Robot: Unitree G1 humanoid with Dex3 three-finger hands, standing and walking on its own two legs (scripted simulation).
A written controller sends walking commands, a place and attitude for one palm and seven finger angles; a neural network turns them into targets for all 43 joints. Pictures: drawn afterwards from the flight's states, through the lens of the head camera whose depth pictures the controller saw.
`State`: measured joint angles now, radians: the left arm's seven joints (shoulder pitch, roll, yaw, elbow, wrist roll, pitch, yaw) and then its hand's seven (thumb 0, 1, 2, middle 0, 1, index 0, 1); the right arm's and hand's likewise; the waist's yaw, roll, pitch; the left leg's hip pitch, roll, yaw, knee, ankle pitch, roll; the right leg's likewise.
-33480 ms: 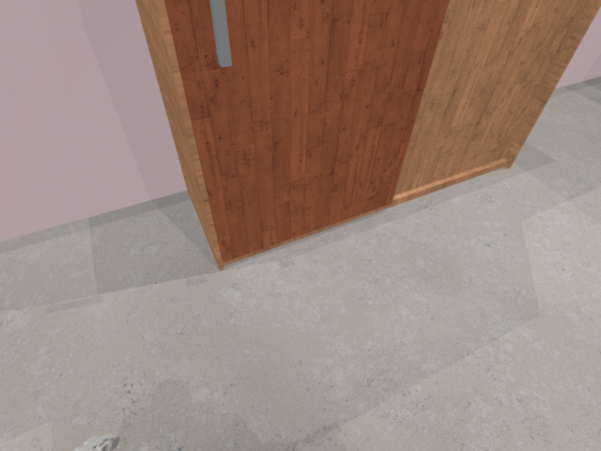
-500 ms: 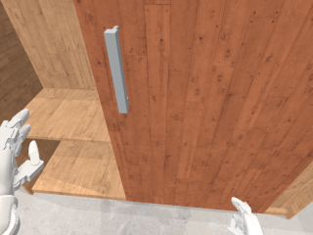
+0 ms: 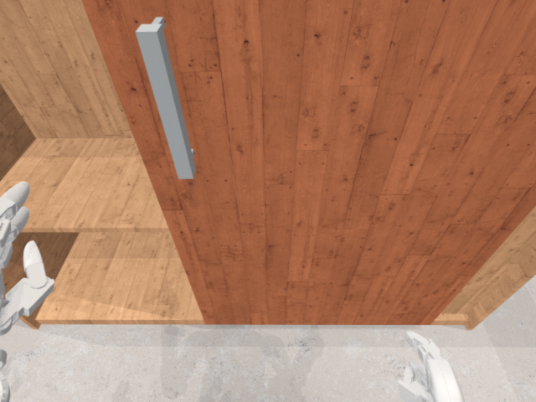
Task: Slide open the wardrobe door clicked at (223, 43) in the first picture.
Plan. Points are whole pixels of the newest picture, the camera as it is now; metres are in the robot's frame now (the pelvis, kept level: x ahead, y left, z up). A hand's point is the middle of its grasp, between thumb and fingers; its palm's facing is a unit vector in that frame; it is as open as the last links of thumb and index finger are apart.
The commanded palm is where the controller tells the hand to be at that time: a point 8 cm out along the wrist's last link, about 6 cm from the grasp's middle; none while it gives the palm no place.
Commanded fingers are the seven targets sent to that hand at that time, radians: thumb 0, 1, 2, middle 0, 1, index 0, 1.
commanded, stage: step back with the hand held close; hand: left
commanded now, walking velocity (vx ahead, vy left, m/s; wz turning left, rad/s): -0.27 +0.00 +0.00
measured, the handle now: (174, 106) +0.49 +0.19 +0.21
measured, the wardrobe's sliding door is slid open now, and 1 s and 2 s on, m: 0.66 0.66 0.66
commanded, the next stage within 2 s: stop stepping back and stand still in 0.88 s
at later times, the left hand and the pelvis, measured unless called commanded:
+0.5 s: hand out of the picture +0.10 +0.28 +0.15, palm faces +0.49 -0.74 -0.46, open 7.4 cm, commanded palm +0.03 +0.32 +0.17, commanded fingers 0.00 0.90 0.90 -0.20 -0.30 -0.20 -0.30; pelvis -0.08 +0.01 -0.02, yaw +4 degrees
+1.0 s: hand out of the picture +0.01 +0.28 +0.15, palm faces +0.55 -0.70 -0.46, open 7.4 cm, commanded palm -0.04 +0.30 +0.17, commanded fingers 0.00 0.90 0.90 -0.20 -0.30 -0.20 -0.30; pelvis -0.15 -0.01 -0.01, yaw +5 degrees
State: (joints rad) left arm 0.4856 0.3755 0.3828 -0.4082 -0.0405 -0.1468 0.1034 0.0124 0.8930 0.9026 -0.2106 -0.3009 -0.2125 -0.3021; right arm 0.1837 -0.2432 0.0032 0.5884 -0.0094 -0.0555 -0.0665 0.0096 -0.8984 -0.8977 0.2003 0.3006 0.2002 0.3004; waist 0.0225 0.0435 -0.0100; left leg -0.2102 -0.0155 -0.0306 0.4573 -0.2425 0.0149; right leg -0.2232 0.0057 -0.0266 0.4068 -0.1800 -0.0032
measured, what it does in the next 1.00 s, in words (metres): walks backwards: right foot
